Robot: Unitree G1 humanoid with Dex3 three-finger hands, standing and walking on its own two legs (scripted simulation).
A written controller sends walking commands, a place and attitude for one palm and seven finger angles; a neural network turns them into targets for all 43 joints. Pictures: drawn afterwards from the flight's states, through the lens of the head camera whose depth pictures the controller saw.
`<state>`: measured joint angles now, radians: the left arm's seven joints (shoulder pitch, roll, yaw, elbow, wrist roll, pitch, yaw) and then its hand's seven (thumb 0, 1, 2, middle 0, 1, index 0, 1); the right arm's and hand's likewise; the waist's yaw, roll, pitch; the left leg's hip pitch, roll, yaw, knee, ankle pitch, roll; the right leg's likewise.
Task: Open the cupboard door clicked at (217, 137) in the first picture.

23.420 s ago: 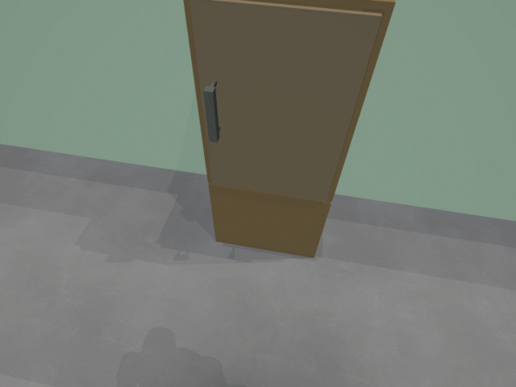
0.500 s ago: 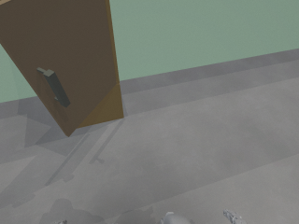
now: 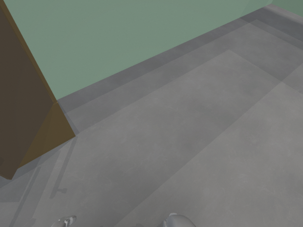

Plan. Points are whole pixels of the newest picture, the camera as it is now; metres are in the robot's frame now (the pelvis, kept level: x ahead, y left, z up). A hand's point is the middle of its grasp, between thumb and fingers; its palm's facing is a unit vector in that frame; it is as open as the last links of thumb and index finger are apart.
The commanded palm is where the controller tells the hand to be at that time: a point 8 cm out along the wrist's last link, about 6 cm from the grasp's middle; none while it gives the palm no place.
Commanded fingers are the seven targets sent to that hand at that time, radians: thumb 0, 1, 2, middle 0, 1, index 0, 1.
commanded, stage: walk to a spot facing it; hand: left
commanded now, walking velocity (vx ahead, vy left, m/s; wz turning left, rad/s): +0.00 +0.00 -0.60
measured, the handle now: out of the picture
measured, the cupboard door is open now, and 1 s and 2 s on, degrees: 45 45 45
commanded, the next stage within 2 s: turn to face it in 1.46 s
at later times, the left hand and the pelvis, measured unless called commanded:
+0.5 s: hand (98, 223) +0.15 +0.16 -0.17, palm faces -0.28 -0.94 -0.19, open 7.4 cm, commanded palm none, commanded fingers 0.00 0.90 0.90 -0.20 -0.30 -0.20 -0.30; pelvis +0.08 -0.03 +0.00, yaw -20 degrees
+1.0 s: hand (173, 136) +0.45 -0.08 -0.15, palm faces -0.57 -0.79 -0.22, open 7.4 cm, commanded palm none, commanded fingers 0.00 0.90 0.90 -0.20 -0.30 -0.20 -0.30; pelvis +0.23 -0.16 +0.00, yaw -32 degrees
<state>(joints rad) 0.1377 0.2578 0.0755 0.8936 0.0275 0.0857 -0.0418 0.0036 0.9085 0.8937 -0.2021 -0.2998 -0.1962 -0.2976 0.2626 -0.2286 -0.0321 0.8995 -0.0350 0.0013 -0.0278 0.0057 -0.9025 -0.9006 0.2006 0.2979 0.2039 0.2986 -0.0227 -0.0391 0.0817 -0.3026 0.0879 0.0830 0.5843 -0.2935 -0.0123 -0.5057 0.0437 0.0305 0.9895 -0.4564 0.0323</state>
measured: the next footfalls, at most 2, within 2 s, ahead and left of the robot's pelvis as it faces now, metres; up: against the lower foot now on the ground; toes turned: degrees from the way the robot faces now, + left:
right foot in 0.18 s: +0.04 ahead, -0.15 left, +0.00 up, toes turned -11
left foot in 0.50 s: +0.21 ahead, +0.06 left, +0.00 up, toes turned -17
